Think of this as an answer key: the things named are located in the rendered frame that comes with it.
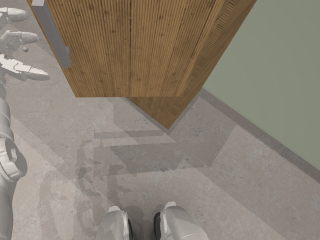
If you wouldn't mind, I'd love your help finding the robot right thigh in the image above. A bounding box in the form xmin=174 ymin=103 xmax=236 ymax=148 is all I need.
xmin=160 ymin=205 xmax=209 ymax=240

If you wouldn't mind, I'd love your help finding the left robot hand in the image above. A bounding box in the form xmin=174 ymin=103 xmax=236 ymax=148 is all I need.
xmin=0 ymin=7 xmax=50 ymax=82

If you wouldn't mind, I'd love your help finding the left robot forearm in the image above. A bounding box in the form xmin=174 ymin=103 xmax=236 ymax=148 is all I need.
xmin=0 ymin=73 xmax=14 ymax=142

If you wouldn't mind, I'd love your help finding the cupboard door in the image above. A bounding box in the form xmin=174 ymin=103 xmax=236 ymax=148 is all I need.
xmin=26 ymin=0 xmax=225 ymax=98

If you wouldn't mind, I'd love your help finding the handle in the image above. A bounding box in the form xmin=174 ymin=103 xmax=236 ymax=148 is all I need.
xmin=31 ymin=0 xmax=71 ymax=68

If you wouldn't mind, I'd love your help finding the robot left upper arm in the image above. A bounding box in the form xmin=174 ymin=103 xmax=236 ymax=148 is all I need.
xmin=0 ymin=137 xmax=28 ymax=240

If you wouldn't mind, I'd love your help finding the left robot shin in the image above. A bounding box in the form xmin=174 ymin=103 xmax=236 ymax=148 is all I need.
xmin=108 ymin=206 xmax=130 ymax=240

